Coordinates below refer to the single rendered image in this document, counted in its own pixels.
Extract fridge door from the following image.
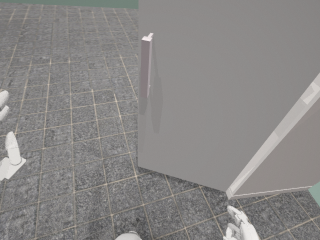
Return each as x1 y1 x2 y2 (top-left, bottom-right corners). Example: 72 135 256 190
137 0 320 192

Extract handle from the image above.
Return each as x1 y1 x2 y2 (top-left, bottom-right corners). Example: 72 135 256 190
140 33 154 98

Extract robot left shin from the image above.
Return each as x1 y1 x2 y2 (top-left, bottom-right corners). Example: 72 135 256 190
129 231 141 239

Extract right robot hand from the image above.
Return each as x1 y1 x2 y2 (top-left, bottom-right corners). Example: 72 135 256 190
223 205 259 240

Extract left robot hand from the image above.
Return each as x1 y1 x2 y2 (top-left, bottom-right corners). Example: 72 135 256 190
0 90 26 184

